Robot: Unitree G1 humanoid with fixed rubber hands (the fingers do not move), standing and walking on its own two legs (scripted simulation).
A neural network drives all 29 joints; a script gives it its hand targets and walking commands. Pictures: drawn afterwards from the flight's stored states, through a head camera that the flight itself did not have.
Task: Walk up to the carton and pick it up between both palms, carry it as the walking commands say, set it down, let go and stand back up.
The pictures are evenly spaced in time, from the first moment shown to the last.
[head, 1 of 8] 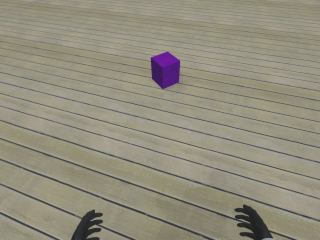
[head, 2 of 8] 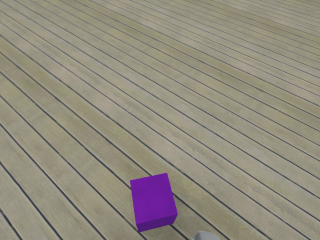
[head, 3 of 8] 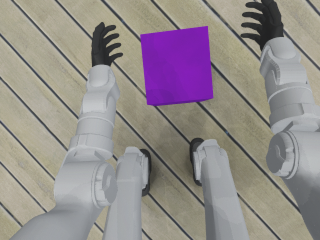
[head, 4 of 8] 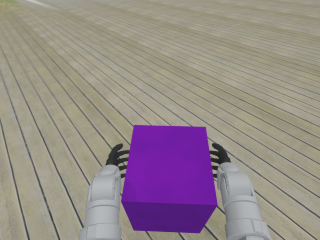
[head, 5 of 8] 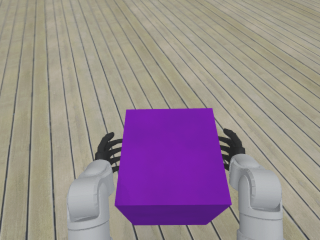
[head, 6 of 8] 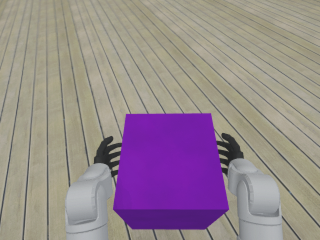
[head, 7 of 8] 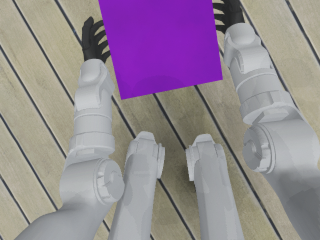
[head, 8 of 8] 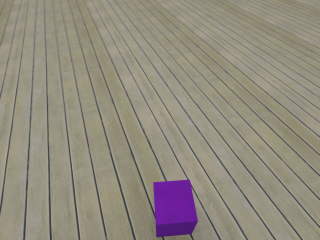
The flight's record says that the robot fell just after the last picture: no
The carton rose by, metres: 0.68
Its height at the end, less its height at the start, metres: +0.00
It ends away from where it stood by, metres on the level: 1.06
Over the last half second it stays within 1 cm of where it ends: yes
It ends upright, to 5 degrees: yes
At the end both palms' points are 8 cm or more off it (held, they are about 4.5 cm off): yes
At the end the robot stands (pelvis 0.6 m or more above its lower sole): yes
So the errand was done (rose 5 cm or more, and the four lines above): yes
